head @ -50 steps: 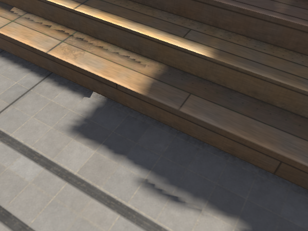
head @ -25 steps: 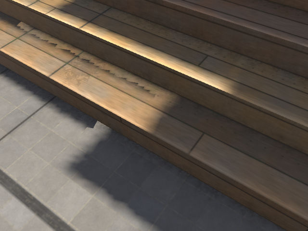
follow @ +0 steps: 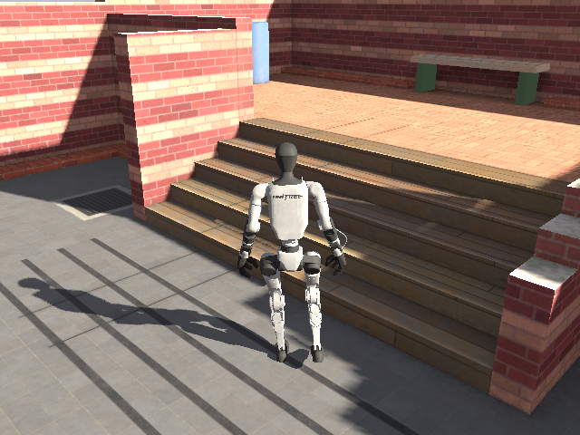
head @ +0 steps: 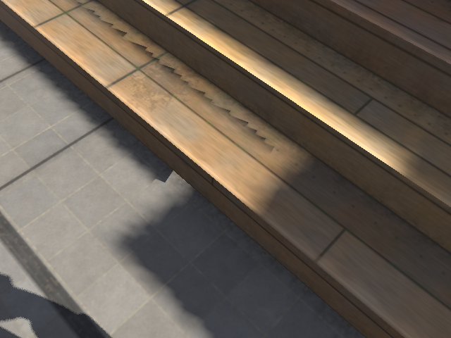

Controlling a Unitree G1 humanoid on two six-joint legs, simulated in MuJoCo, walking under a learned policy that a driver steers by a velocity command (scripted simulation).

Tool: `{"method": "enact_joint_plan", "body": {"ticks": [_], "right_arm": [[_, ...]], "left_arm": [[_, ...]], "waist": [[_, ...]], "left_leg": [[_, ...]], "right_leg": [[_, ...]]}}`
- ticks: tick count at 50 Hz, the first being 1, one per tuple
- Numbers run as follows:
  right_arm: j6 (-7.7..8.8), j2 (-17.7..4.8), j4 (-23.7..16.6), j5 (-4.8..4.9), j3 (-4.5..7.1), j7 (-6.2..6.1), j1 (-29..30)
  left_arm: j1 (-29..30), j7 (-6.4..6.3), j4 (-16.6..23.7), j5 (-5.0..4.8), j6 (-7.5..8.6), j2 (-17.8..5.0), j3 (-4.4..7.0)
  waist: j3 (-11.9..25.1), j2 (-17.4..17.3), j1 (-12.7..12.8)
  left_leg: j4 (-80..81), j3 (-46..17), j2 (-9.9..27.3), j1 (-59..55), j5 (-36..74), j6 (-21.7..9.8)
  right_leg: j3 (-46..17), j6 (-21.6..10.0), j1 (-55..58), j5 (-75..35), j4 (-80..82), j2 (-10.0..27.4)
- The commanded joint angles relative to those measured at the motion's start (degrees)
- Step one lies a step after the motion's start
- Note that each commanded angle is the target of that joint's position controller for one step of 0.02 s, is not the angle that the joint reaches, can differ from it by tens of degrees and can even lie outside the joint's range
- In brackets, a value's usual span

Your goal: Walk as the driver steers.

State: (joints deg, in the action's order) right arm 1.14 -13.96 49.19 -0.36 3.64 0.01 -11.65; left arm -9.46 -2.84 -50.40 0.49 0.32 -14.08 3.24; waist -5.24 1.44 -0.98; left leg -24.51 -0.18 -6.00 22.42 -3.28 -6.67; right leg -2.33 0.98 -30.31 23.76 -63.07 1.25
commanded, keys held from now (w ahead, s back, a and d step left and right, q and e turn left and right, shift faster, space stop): q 0.12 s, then no key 0.52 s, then w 0.36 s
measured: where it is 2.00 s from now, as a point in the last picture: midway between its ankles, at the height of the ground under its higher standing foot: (202, 309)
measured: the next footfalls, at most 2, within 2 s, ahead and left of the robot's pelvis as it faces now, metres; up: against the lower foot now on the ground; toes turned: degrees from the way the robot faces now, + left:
right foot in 0.36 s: +0.12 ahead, -0.15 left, +0.00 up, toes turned +8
left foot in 0.66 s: +0.03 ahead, +0.09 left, +0.00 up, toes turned +6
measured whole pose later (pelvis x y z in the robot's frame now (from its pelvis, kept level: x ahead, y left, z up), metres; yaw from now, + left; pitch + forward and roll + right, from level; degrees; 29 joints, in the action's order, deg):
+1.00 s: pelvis +0.09 -0.06 +0.00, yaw +10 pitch +0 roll +1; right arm 2.8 -15.1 50.0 2.2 3.7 -0.9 -16.4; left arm -16.6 0.9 -52.9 -0.4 6.4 -15.7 3.7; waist 0.6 -1.6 0.8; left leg -52.4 -3.5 0.2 19.2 -24.8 -1.8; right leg 2.4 -3.6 -12.7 18.1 -30.0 -1.1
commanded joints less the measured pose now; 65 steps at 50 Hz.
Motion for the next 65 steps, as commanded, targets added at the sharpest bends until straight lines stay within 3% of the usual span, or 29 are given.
{"method": "enact_joint_plan", "body": {"ticks": [1,5,11,14,17,18,19,20,21,24,28,30,32,34,35,37,40,43,45,46,47,48,50,52,53,55,58,62,65], "right_arm": [[0.7,-9.27,-6.27,0.5,2.31,-1.25,3.42],[-0.54,-10.11,-6.94,0.69,2.71,-2.55,1.67],[-1.81,-9.65,-8.17,-0.04,2.54,-2.68,2.25],[-2.36,-9.24,-8.6,-0.34,2.1,-2.42,2.43],[-3.06,-8.42,-8.56,0.76,1.39,-2.5,1.84],[-2.96,-7.13,-8.31,0.65,0.99,-2.54,0.12],[-2.28,-6.01,-9.84,0.71,0.98,-2.21,0.17],[-1.39,-9.47,-10.53,-0.01,2.0,-2.07,3.38],[-1.08,-11.72,-9.97,0.26,3.02,-1.78,3.88],[-2.38,-7.1,-6.6,-0.02,2.4,-1.88,0.02],[-2.43,-2.27,-6.76,0.57,0.28,-1.7,3.84],[-2.36,-3.6,-6.38,1.18,0.53,-1.67,4.09],[-2.4,-5.17,-4.82,0.94,0.93,-1.66,2.05],[-2.91,-9.19,-3.65,0.35,1.55,-2.27,-1.92],[-3.2,-11.1,-1.68,0.92,2.4,-1.9,-2.96],[-2.38,-9.86,-1.75,0.47,2.21,-1.26,-4.83],[0.59,-10.51,-1.68,0.96,2.22,-1.57,-3.91],[1.44,-9.83,-3.09,2.28,2.03,-1.31,1.2],[1.33,-8.51,-3.35,1.97,1.71,-1.19,1.87],[1.65,-5.73,-4.29,1.48,0.8,-1.05,3.31],[2.57,-2.27,-6.43,1.48,-0.05,-1.06,3.35],[3.61,-5.1,-7.78,2.68,0.62,-1.19,4.97],[4.56,-7.53,-6.57,3.14,1.1,-0.5,3.55],[4.68,-7.05,-5.87,1.45,1.36,-0.16,3.71],[2.72,-4.15,-4.67,-5.34,0.13,2.04,2.57],[1.14,-2.51,-5.34,-4.05,-0.23,3.38,2.66],[0.64,-2.6,-7.59,-2.24,-0.98,3.37,9.23],[0.6,-3.62,-9.14,-1.68,-1.15,3.0,14.12],[1.04,-4.64,-8.66,-1.81,-0.69,2.28,11.93]], "left_arm": [[-3.93,-2.12,2.18,-0.29,-0.36,-6.11,2.3],[-0.98,-2.14,3.18,-0.01,-0.14,-6.02,2.71],[-0.1,-1.46,3.43,-0.45,0.73,-5.51,2.04],[-0.94,-0.68,3.41,-0.99,1.36,-6.22,1.77],[-4.74,0.86,2.02,-0.91,2.02,-6.62,1.72],[-5.2,1.09,2.29,0.32,2.13,-9.14,2.06],[-3.58,0.87,2.84,1.69,2.01,-13.95,2.94],[-1.73,0.92,3.94,2.93,2.38,-11.26,2.37],[0.1,0.69,4.82,2.45,2.82,-10.69,2.26],[2.02,0.45,4.83,-0.34,2.99,-7.86,1.42],[-0.44,0.77,2.89,0.06,1.67,-6.89,0.8],[-1.97,0.89,2.1,-0.14,1.19,-8.68,1.02],[-2.92,1.18,1.33,-1.03,1.34,-8.65,0.81],[-4.88,2.37,0.72,0.46,2.72,-6.54,-0.04],[-5.61,2.49,0.53,-0.15,3.14,-4.82,-0.16],[2.25,2.15,2.38,-1.16,3.44,-6.21,0.33],[2.76,2.21,3.79,-2.24,4.56,-6.04,0.72],[-1.41,3.46,2.05,-2.2,6.16,-5.07,0.75],[-8.78,3.71,-1.86,-1.28,5.97,-5.88,1.75],[-14.29,3.52,-3.11,-1.28,5.8,-7.68,2.34],[-19.31,3.34,-3.4,-1.36,5.82,-13.61,3.56],[-19.99,3.85,-3.43,-0.42,6.3,-13.84,3.27],[-12.1,3.65,-0.78,-0.54,6.85,-9.12,1.69],[-9.42,3.69,0.21,-0.63,6.63,-8.79,1.15],[-11.79,3.6,-1.61,1.59,5.65,-7.12,0.86],[-14.02,3.73,-3.0,1.06,5.36,-6.77,0.84],[-15.71,3.82,-3.98,0.57,5.3,-6.48,0.64],[-16.96,3.3,-4.93,0.64,5.25,-7.83,0.92],[-15.8,3.0,-5.35,0.63,5.02,-8.23,1.04]], "waist": [[11.11,-6.27,1.52],[9.77,-8.1,0.23],[10.1,-9.05,-0.84],[10.16,-9.59,-0.83],[9.61,-8.31,1.67],[9.46,-3.72,1.01],[7.55,10.16,-1.74],[7.5,13.12,0.81],[7.94,9.97,0.74],[8.18,5.27,-0.48],[8.41,8.47,2.1],[8.24,9.48,2.62],[7.07,7.83,1.31],[11.4,1.22,2.01],[11.36,-7.12,2.9],[3.5,-10.7,-1.58],[-3.14,-15.81,-0.55],[-0.25,-12.01,3.28],[3.54,-8.86,5.96],[4.48,-3.04,7.91],[5.69,12.83,8.27],[3.28,14.86,8.46],[-1.25,6.03,4.51],[-0.41,2.76,3.07],[0.02,-0.78,2.53],[0.92,3.63,1.96],[0.72,4.93,3.27],[-0.34,5.31,3.95],[0.07,4.89,2.03]], "left_leg": [[11.54,-21.67,15.84,-6.89,-10.29,-7.26],[11.58,-23.64,13.95,-7.31,-18.49,-5.38],[9.93,-23.89,13.52,-6.19,-16.84,-5.39],[8.87,-25.19,14.13,-6.66,-14.09,-5.44],[5.68,-23.18,10.86,-4.75,-15.2,-2.01],[0.14,-19.82,7.83,-0.46,-18.37,0.95],[-9.59,-8.82,-0.64,6.47,-22.57,3.98],[-19.51,-7.73,-0.6,6.85,-28.16,6.1],[-27.85,-9.03,-0.27,6.82,-27.17,6.92],[-35.29,-9.13,1.34,8.11,-22.07,9.83],[-17.3,-1.97,4.65,-0.31,-20.0,11.52],[-8.29,-0.43,4.37,-4.67,-17.07,11.09],[5.13,-0.49,4.54,-11.56,-4.6,9.04],[1.22,-6.3,10.81,-23.51,4.32,5.88],[-0.32,-6.55,10.35,-20.06,-13.08,2.33],[10.03,-17.66,15.38,-12.55,-39.53,-2.56],[15.71,-28.28,22.89,-9.48,-38.2,-6.69],[13.23,-19.24,18.68,-6.59,-28.24,-3.23],[6.24,-12.28,13.54,-0.26,-23.53,-0.62],[-3.98,-8.05,10.26,5.19,-20.98,1.69],[-22.68,-0.27,3.93,15.93,-21.77,5.4],[-34.57,-4.04,4.2,24.41,-29.73,5.07],[-40.57,-5.81,10.44,28.82,-19.45,2.6],[-36.17,-4.86,12.94,26.07,-11.44,2.6],[-35.86,-0.18,11.1,18.88,-8.68,3.74],[-33.34,2.44,10.46,17.15,-6.71,5.24],[-23.51,3.97,10.28,15.17,-2.65,6.48],[-12.54,4.11,9.28,10.6,-1.18,4.9],[-8.67,4.67,7.77,4.45,-4.81,2.15]], "right_leg": [[-3.58,1.45,-1.35,-3.33,4.1,0.48],[-4.06,3.0,-4.0,-6.79,10.17,-0.61],[-2.38,3.66,2.11,-5.35,17.32,-0.44],[-1.13,2.51,7.17,-3.61,23.24,-0.85],[0.95,-1.09,17.83,-11.81,40.12,-1.02],[-4.56,-3.53,22.37,-13.72,43.09,5.52],[-16.33,-10.35,21.67,-20.46,45.62,15.03],[-22.77,-16.4,17.05,-25.81,48.08,20.93],[-20.5,-16.57,17.56,-28.47,47.26,19.63],[-12.02,-12.34,21.21,-34.33,43.92,13.85],[-6.26,-10.84,22.22,-34.52,42.39,9.19],[-7.57,-11.29,22.56,-33.66,41.37,9.59],[-7.59,-9.24,20.56,-31.62,40.59,8.5],[-4.69,-4.63,13.36,-14.17,38.7,4.94],[2.61,-2.77,11.79,-2.2,36.63,-1.32],[6.93,-1.07,5.35,3.95,25.15,-3.8],[2.04,-4.57,0.13,3.85,17.59,0.41],[4.08,-7.04,11.95,-1.31,30.04,0.04],[5.91,-5.22,27.17,-10.59,34.41,-2.71],[-1.84,-6.48,32.96,-5.86,38.5,2.65],[-23.61,-12.65,39.67,4.17,48.79,14.83],[-39.75,-19.15,37.84,12.57,55.17,22.69],[-30.11,-15.89,34.92,11.75,54.85,19.08],[-20.29,-12.46,32.93,-1.63,55.47,15.41],[-13.02,-10.77,27.57,-10.88,56.53,11.0],[-6.32,-10.67,27.28,-23.9,55.51,8.57],[-2.74,-10.72,27.11,-28.69,55.68,8.31],[-2.69,-10.6,29.49,-27.88,55.57,11.02],[-2.05,-9.8,31.41,-36.88,51.16,12.82]]}}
